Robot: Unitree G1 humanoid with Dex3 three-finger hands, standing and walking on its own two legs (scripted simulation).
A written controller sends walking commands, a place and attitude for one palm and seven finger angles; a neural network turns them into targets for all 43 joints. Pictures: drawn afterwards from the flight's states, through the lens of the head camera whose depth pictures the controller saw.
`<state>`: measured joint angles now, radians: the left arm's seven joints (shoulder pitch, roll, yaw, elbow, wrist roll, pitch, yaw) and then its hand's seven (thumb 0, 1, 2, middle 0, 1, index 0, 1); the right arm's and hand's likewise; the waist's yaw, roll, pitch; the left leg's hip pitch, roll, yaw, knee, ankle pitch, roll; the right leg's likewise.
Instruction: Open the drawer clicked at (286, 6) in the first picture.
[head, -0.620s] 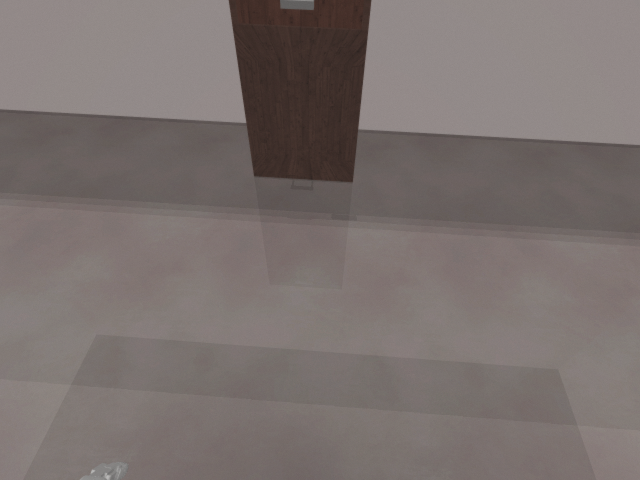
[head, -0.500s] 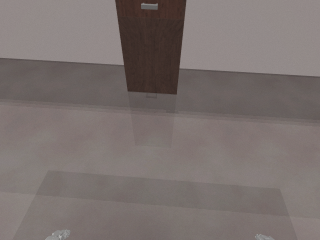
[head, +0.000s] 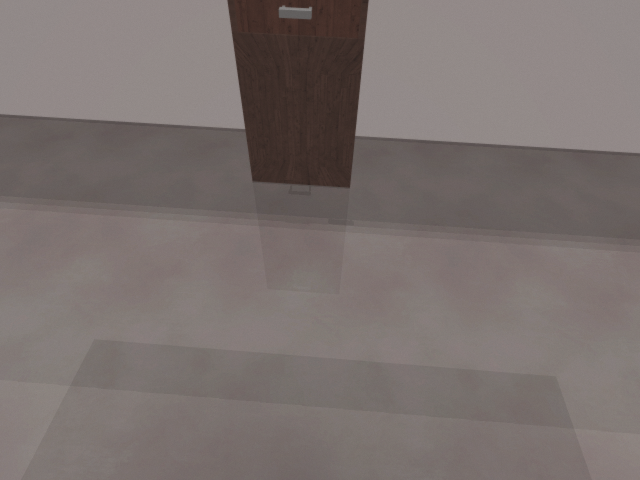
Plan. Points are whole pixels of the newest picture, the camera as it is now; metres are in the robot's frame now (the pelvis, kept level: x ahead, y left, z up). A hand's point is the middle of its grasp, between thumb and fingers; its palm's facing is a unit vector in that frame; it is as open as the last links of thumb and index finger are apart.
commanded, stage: stand and wait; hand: left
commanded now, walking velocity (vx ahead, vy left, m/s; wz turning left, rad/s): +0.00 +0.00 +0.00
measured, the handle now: (296, 10) +1.53 +0.18 +0.02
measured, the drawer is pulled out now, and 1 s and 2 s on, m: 0.00 0.00 0.00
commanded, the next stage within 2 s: look at it before walking up in 0.20 s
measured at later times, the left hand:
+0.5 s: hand out of the picture +0.06 +0.24 -0.15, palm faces -0.03 -0.94 -0.33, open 7.4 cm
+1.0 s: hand out of the picture +0.06 +0.24 -0.16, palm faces -0.02 -0.94 -0.33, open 7.4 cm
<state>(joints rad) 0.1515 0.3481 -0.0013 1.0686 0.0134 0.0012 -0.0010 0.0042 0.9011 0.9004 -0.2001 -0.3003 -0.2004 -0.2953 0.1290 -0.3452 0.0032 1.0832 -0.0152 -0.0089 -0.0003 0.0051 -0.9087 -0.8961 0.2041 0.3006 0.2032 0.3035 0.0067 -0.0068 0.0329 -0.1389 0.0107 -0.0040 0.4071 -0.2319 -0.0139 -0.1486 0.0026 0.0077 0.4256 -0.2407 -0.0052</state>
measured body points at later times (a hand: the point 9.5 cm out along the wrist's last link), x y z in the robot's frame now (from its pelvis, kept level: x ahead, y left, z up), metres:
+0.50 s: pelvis -0.02 +0.00 +0.00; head -0.01 +0.00 +0.45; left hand +0.06 +0.29 -0.13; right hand +0.06 -0.30 -0.13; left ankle -0.01 +0.13 -0.74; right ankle -0.01 -0.12 -0.74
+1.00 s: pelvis -0.01 +0.00 +0.00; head +0.00 +0.00 +0.45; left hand +0.06 +0.29 -0.13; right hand +0.07 -0.29 -0.13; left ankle -0.01 +0.13 -0.74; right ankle -0.01 -0.12 -0.74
